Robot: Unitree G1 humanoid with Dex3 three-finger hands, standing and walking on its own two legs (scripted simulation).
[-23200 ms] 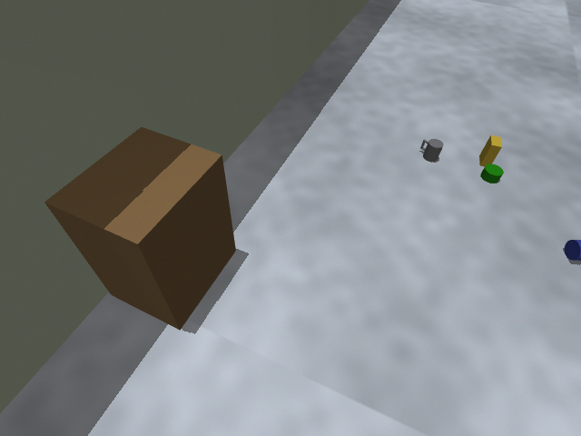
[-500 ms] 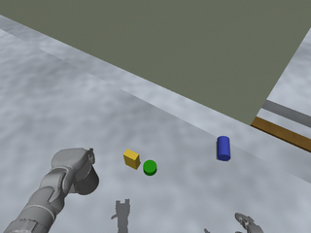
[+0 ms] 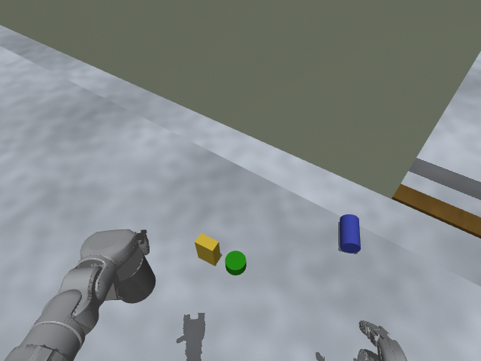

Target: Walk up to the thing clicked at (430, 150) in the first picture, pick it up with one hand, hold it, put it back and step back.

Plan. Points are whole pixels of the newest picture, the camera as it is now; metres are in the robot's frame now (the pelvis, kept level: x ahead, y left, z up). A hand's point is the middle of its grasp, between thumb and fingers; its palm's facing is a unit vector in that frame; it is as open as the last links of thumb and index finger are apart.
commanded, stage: hold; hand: left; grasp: from above
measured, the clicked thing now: (120, 277) +0.30 +0.23 -0.08
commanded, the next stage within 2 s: crouch in 0.38 s
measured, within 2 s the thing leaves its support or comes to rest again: neither
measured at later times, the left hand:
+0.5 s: hand (118, 270) +0.29 +0.23 -0.04, palm faces -0.45 -0.06 -0.89, open 10.5 cm
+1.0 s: hand (134, 292) +0.30 +0.23 -0.16, palm faces -0.47 +0.01 -0.88, open 10.5 cm
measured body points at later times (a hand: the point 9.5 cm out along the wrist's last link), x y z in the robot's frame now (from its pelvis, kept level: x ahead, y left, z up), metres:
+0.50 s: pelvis +0.00 +0.00 +0.00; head +0.02 -0.02 +0.45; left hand +0.31 +0.23 +0.01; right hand +0.14 -0.25 -0.11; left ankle +0.02 +0.12 -0.74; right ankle +0.01 -0.13 -0.74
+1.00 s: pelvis -0.01 +0.00 -0.05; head +0.07 +0.01 +0.40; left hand +0.32 +0.23 -0.11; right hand +0.09 -0.28 -0.16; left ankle +0.02 +0.12 -0.74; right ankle +0.01 -0.13 -0.74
